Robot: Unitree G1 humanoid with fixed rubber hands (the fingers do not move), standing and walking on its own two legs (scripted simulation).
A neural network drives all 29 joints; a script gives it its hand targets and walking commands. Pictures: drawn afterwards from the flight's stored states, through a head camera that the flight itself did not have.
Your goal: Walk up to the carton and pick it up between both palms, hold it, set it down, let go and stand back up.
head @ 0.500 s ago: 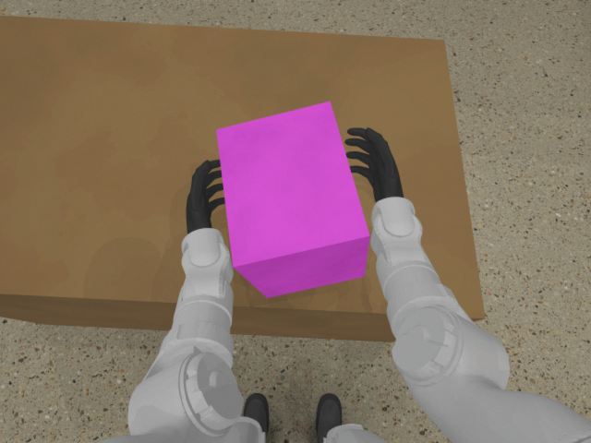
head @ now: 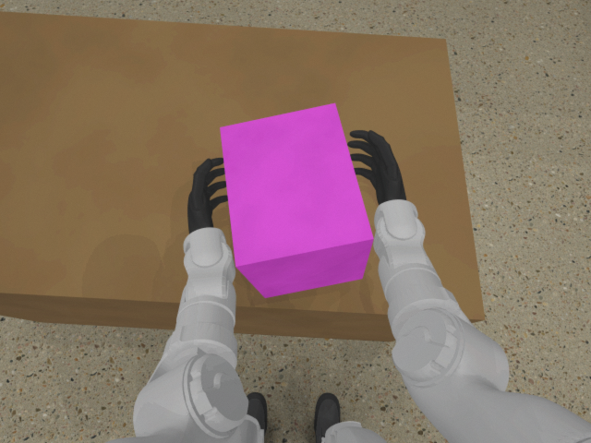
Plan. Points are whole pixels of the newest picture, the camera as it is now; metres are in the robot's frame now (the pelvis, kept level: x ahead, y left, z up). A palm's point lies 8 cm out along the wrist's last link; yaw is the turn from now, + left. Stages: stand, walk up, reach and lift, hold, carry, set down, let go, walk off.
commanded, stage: set down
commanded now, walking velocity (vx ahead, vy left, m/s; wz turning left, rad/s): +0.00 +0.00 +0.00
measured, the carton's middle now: (297, 209) +0.43 +0.04 -0.07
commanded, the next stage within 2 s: none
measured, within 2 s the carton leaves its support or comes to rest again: rests again in 1.28 s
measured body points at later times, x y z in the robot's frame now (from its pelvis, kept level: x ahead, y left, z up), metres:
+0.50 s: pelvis -0.01 +0.00 +0.00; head +0.15 +0.02 +0.42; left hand +0.40 +0.17 -0.03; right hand +0.45 -0.08 -0.01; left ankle -0.02 +0.11 -0.73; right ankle +0.00 -0.09 -0.73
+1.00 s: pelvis -0.02 +0.00 -0.02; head +0.14 +0.02 +0.41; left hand +0.40 +0.17 -0.04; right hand +0.45 -0.08 -0.01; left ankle -0.02 +0.11 -0.73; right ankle +0.00 -0.09 -0.73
